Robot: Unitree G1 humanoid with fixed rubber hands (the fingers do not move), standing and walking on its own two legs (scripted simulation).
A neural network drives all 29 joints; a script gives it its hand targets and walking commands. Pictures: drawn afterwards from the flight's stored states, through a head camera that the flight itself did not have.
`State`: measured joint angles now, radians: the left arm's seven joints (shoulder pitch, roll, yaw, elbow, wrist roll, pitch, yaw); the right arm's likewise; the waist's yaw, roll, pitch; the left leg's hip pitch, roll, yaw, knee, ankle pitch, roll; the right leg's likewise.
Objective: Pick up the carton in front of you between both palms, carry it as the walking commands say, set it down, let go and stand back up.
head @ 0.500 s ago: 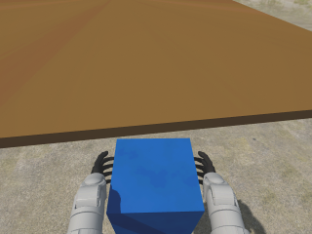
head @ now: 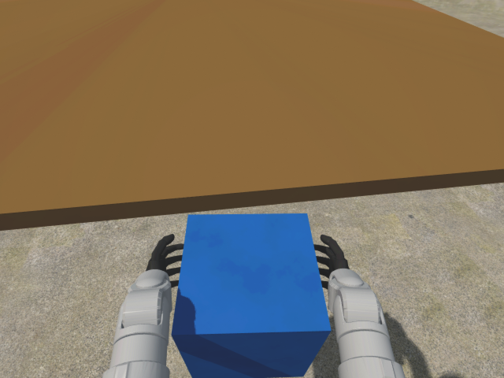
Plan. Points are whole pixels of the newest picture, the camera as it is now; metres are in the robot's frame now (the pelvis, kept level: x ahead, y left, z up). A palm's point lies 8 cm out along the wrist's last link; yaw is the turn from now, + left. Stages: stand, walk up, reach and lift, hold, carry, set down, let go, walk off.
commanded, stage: reach and lift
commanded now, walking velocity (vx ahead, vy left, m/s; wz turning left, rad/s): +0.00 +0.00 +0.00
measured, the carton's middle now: (248, 299) +0.29 +0.00 -0.05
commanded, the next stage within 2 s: hold in 0.44 s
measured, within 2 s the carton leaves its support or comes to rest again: neither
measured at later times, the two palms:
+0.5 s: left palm (156, 275) +0.29 +0.15 +0.04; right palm (339, 273) +0.29 -0.15 +0.04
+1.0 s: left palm (154, 275) +0.28 +0.15 +0.05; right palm (342, 274) +0.28 -0.15 +0.05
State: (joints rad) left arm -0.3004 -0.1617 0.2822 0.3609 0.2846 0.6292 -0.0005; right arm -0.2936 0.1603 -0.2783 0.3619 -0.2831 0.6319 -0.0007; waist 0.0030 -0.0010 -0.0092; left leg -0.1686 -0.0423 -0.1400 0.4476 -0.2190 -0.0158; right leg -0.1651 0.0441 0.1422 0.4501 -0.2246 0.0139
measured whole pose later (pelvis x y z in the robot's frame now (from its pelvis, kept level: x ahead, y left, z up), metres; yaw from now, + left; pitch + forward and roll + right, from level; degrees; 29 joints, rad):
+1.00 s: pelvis +0.00 +0.00 +0.00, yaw +0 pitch -7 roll +0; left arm -0.29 -0.16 0.25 0.26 0.28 0.75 0.00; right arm -0.29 0.16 -0.25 0.26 -0.28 0.75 0.00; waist 0.00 0.00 0.01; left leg -0.09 -0.04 -0.14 0.40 -0.20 -0.02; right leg -0.08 0.04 0.13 0.41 -0.20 0.01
